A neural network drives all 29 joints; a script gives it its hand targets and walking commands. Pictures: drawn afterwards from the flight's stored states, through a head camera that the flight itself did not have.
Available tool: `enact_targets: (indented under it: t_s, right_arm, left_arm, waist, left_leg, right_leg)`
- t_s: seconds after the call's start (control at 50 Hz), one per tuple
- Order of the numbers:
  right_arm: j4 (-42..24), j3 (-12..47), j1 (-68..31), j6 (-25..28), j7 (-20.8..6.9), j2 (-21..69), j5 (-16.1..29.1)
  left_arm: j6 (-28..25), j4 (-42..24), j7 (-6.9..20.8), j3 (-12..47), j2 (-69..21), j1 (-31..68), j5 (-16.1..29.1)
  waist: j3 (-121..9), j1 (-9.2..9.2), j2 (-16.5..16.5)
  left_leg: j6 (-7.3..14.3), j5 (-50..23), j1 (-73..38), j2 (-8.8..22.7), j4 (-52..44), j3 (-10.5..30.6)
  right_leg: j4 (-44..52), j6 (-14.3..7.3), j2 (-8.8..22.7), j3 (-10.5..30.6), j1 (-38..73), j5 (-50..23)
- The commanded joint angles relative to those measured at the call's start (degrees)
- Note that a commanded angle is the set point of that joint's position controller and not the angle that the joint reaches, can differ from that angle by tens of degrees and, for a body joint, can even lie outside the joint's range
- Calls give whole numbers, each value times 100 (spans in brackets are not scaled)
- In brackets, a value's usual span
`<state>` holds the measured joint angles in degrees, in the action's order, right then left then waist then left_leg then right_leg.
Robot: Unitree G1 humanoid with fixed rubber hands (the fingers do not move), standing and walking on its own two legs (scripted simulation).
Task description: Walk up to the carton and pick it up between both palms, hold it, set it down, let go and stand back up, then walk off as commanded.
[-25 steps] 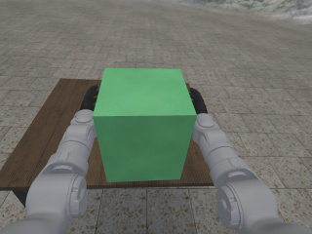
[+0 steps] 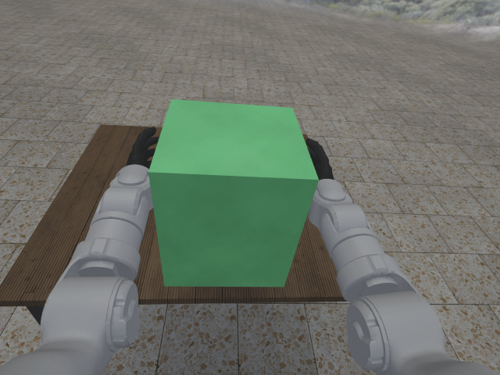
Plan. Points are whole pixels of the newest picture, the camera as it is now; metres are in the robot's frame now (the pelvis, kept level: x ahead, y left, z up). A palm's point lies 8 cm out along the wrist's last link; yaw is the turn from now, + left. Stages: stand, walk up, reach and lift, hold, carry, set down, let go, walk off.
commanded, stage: reach and lift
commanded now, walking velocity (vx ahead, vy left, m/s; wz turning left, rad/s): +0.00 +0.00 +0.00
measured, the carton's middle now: (229, 195) +0.40 +0.05 +0.12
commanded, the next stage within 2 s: hold in 0.72 s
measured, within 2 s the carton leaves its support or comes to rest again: neither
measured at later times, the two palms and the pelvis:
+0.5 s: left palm (154, 154) +0.40 +0.18 +0.19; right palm (339, 177) +0.39 -0.12 +0.19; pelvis +0.00 +0.00 +0.00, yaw +0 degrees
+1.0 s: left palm (150, 155) +0.40 +0.18 +0.20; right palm (340, 173) +0.39 -0.12 +0.20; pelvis +0.00 +0.00 +0.00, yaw +0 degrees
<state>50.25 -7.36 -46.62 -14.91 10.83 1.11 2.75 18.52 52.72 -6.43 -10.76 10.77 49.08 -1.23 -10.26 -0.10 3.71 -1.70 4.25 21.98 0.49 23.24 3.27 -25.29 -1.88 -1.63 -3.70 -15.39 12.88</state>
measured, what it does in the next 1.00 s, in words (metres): stands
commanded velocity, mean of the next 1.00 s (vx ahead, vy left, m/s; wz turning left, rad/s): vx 0.00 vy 0.00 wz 0.00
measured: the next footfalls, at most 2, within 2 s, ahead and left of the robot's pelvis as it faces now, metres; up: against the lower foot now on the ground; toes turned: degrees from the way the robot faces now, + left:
none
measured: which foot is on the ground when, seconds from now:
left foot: down 0.00-1.00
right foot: down 0.00-1.00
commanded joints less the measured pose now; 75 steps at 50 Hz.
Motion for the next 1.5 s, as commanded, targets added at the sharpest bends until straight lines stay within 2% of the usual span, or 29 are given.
enact_targets:
  t_s: [0.0, 0.06, 0.14, 0.22, 0.32, 0.36, 0.42, 0.5, 0.56, 0.68, 0.76, 0.86, 0.92, 1.0, 1.04, 1.14, 1.18, 1.3, 1.48]
  right_arm:
    - [-2165, 1335, -4766, 352, -514, 3669, 609]
    - [-1933, 1245, -4441, 223, -500, 3409, 572]
    - [-1456, 932, -4083, 73, -506, 3135, 370]
    - [-1884, 1117, -4503, 120, -510, 3262, 510]
    - [-2910, 1756, -5042, 207, -453, 3670, 862]
    - [-3091, 1948, -4985, 150, -430, 3712, 991]
    - [-2895, 1991, -4772, 4, -395, 3575, 972]
    - [-2314, 1693, -4290, -181, -389, 3203, 773]
    - [-2239, 1587, -4370, -207, -400, 3154, 748]
    - [-2837, 1861, -5002, -56, -448, 3479, 921]
    - [-2872, 2001, -4959, -89, -445, 3528, 991]
    - [-2490, 1843, -4608, -227, -431, 3296, 931]
    - [-2571, 1890, -4578, -260, -420, 3258, 986]
    - [-3047, 2175, -4668, -277, -379, 3313, 1238]
    - [-3149, 2288, -4613, -328, -359, 3368, 1310]
    - [-3225, 2430, -4409, -485, -336, 3249, 1369]
    - [-3031, 2351, -4362, -567, -351, 3116, 1326]
    - [-3063, 2258, -4454, -690, -357, 3028, 1304]
    - [-3241, 2315, -4657, -645, -424, 3245, 1323]
  left_arm:
    - [-331, -2581, 1123, 2437, -5789, 4608, 492]
    - [-100, -2287, 1146, 2272, -5731, 4127, 266]
    - [141, -1827, 1303, 1731, -5400, 3740, -131]
    - [188, -2047, 1345, 1692, -5447, 3904, -89]
    - [145, -2675, 1276, 1931, -5525, 3997, 163]
    - [178, -2963, 1238, 2045, -5515, 4023, 219]
    - [330, -2680, 1260, 1794, -5328, 3706, -11]
    - [576, -2252, 1405, 1348, -5071, 3258, -370]
    - [620, -2294, 1466, 1298, -5039, 3407, -359]
    - [485, -2940, 1332, 1754, -5334, 4022, 67]
    - [520, -3030, 1269, 1758, -5290, 3960, 66]
    - [725, -2726, 1330, 1489, -5159, 3572, -211]
    - [778, -2870, 1334, 1492, -5160, 3534, -206]
    - [812, -3408, 1263, 1767, -5298, 3579, -27]
    - [844, -3569, 1240, 1808, -5238, 3615, -17]
    - [1041, -3704, 1215, 1868, -5187, 3341, -110]
    - [1137, -3582, 1215, 1809, -5145, 3281, -197]
    - [1318, -3477, 1279, 1692, -5086, 3185, -282]
    - [1210, -3876, 1173, 1921, -5211, 3643, -59]
  waist:
    - [-3130, -1136, -1300]
    - [-2520, -1177, -1258]
    - [-1715, -1178, -1021]
    - [-1891, -1063, -988]
    - [-2852, -812, -858]
    - [-3028, -796, -890]
    - [-2534, -742, -782]
    - [-1750, -801, -690]
    - [-1669, -832, -673]
    - [-2483, -770, -754]
    - [-2554, -697, -703]
    - [-2013, -708, -670]
    - [-2060, -714, -680]
    - [-2510, -691, -753]
    - [-2571, -668, -723]
    - [-2301, -632, -719]
    - [-2042, -633, -761]
    - [-1787, -643, -663]
    - [-2140, -600, -771]
  left_leg:
    - [-270, -955, -2945, -133, 40, -2]
    - [-260, -704, -2953, -103, -86, 10]
    - [-128, 124, -2691, -115, -404, -72]
    - [-78, -45, -2615, -191, -364, -112]
    - [-11, -844, -2801, -287, -76, -135]
    - [-20, -1039, -2902, -295, -19, -123]
    - [42, -734, -2738, -309, -104, -133]
    - [112, -140, -2627, -280, -347, -205]
    - [124, 5, -2569, -285, -396, -224]
    - [78, -395, -2726, -277, -203, -183]
    - [90, -505, -2784, -275, -168, -184]
    - [129, -188, -2736, -254, -321, -210]
    - [123, -238, -2743, -266, -326, -212]
    - [79, -738, -2926, -288, -179, -172]
    - [88, -759, -2909, -309, -145, -158]
    - [99, -624, -2897, -286, -209, -156]
    - [107, -385, -2853, -263, -298, -166]
    - [156, -66, -2756, -232, -412, -186]
    - [132, -181, -2806, -239, -330, -175]
  right_leg:
    - [982, 200, 25, 298, 667, -1499]
    - [1082, 196, 38, 294, 598, -1258]
    - [1232, 222, 121, 312, 625, -623]
    - [1175, 288, 119, 322, 823, -852]
    - [992, 347, 94, 384, 1215, -1828]
    - [950, 356, 83, 387, 1245, -2079]
    - [1012, 371, 98, 424, 1185, -1867]
    - [1178, 378, 138, 413, 1023, -1147]
    - [1186, 397, 147, 400, 996, -977]
    - [1001, 391, 102, 391, 1053, -1400]
    - [999, 386, 83, 408, 1100, -1525]
    - [1130, 402, 96, 394, 976, -1106]
    - [1122, 412, 85, 389, 1055, -1182]
    - [1023, 429, 37, 392, 1219, -1709]
    - [1002, 439, 37, 414, 1256, -1820]
    - [1057, 441, 26, 398, 1140, -1561]
    - [1124, 428, 27, 379, 992, -1173]
    - [1205, 436, 39, 382, 903, -775]
    - [1115, 416, 25, 355, 824, -801]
